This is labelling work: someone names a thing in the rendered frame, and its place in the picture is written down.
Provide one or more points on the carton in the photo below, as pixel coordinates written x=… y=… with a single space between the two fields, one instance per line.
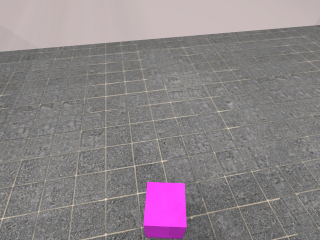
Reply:
x=165 y=210

